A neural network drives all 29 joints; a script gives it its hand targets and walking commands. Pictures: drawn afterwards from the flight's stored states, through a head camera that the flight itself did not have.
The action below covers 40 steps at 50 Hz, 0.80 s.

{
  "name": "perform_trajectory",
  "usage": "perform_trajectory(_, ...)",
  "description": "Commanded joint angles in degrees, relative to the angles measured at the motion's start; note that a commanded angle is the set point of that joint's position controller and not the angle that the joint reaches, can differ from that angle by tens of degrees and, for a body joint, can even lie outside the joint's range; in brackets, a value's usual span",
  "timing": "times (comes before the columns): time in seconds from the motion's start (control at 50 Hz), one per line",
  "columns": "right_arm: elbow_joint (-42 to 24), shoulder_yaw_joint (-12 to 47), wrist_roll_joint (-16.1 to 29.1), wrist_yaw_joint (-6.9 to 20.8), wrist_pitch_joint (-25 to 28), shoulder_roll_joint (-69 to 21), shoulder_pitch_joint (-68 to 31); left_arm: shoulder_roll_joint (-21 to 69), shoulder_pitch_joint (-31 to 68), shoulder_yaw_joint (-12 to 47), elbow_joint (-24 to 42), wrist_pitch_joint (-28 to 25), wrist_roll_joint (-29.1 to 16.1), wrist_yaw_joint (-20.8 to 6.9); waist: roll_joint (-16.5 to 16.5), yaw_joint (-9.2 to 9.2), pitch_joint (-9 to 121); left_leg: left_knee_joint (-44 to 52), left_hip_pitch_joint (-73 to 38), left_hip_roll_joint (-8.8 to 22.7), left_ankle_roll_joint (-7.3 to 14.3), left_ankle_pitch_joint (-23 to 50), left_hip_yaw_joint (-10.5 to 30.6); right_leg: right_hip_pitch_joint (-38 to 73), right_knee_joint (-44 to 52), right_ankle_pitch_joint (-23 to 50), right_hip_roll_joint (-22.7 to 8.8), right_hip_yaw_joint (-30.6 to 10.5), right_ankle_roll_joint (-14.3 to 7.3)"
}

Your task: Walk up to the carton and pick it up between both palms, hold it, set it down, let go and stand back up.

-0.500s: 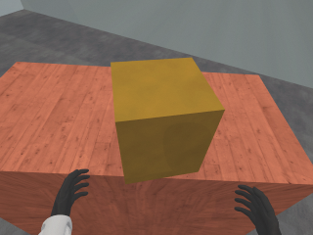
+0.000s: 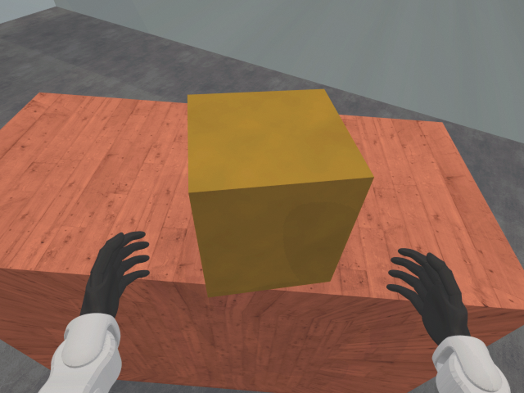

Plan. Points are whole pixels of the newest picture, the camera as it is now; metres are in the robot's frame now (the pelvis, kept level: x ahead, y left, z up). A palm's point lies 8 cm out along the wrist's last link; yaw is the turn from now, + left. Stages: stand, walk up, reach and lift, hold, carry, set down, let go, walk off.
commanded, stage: reach and lift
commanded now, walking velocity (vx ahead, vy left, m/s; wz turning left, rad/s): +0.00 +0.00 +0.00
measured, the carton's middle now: (264, 195) +0.39 +0.04 +0.10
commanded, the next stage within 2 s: none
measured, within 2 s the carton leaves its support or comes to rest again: neither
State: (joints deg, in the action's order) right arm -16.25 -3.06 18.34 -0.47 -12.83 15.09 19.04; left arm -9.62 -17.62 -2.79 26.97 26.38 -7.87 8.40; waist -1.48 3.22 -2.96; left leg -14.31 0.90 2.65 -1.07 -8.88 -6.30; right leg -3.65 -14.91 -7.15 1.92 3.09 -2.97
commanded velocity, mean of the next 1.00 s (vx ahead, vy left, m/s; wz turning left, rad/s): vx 0.00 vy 0.00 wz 0.00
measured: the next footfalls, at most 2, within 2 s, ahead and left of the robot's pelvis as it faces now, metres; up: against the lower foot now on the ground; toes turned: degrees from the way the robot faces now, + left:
none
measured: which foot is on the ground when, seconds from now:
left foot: down 0.00-1.00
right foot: down 0.00-1.00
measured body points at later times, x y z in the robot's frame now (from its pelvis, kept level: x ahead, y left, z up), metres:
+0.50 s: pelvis +0.01 +0.00 +0.00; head +0.01 +0.01 +0.45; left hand +0.28 +0.24 +0.15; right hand +0.31 -0.19 +0.13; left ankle -0.01 +0.13 -0.75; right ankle +0.02 -0.08 -0.75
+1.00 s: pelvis -0.01 +0.00 +0.00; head -0.01 +0.01 +0.45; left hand +0.33 +0.24 +0.19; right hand +0.38 -0.19 +0.19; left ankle -0.01 +0.13 -0.75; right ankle +0.02 -0.08 -0.75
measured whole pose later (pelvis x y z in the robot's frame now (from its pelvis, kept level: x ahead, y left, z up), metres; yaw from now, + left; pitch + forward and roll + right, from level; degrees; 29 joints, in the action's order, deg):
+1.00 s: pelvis -0.01 +0.00 +0.00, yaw -1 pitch +0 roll +0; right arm 12.9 3.0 28.8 -3.4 -27.0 25.7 -31.7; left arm -13.0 24.6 -14.2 13.6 53.4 -6.6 7.7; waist -1.8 0.6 1.7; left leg -18.1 8.1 2.9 -0.9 -9.7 -6.7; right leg -10.6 -17.8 -7.2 2.0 2.6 -2.9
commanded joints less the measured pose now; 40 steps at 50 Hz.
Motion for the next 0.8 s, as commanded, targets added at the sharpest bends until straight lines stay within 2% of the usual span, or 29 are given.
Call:
perform_trajectory(0.0, -7.44, -2.21, 0.41, -1.47, -0.71, 6.17, -9.49, -4.6, 9.68, -3.41, 8.9, 2.02, -1.0, -0.43, -0.36, -0.26, 2.52, 1.65, 0.23, -1.5, 1.01, 2.34, 3.02, -4.43, 5.03, -6.06, -3.08, -8.0, 1.39)
perform_trajectory(0.22, -5.88, -0.93, 2.93, -4.49, -5.9, 9.14, -22.42, -5.43, 19.13, -8.95, 9.91, 11.42, -0.58, -2.78, -0.39, -1.61, 8.58, -0.58, -1.15, -2.73, -0.26, 10.21, 2.37, 0.04, 2.62, 5.67, -2.03, -6.56, 2.42)
perform_trajectory(0.38, -3.99, -0.53, 5.37, -5.54, -9.01, 12.3, -31.24, -5.77, 25.73, -11.38, 10.39, 17.03, 0.22, -3.77, 0.14, -2.75, 11.38, -1.54, -0.9, -3.21, -1.23, 13.13, 2.55, 2.46, 0.79, 12.04, -0.97, -5.5, 2.56)
perform_trajectory(0.58, 3.1, 0.03, 8.41, -5.24, -11.45, 16.42, -44.98, -6.19, 36.31, -12.54, 7.66, 22.84, 1.28, -2.96, 0.7, -3.47, 14.65, -1.98, 0.67, -2.79, -1.66, 13.16, 2.76, 2.99, -0.7, 13.77, 0.05, -4.92, 1.88)
perform_trajectory(0.78, 14.48, 1.33, 10.37, -3.89, -12.37, 19.38, -60.31, -7.62, 49.36, -12.57, 0.43, 25.76, 1.86, -1.37, 1.6, -3.06, 18.48, -1.77, 3.51, -2.08, -1.06, 9.41, 2.89, 1.99, -1.38, 10.73, 0.12, -5.36, 1.31)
